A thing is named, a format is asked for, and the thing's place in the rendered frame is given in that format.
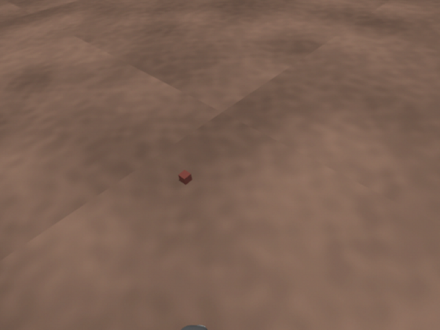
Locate small box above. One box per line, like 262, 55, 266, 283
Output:
178, 170, 192, 185

